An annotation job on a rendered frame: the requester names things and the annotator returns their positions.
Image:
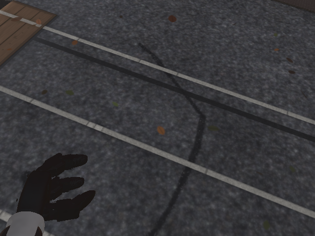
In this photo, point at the robot left forearm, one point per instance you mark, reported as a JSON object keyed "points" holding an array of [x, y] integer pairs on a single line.
{"points": [[24, 223]]}

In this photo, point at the left robot hand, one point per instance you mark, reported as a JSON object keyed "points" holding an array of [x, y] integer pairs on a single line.
{"points": [[40, 189]]}

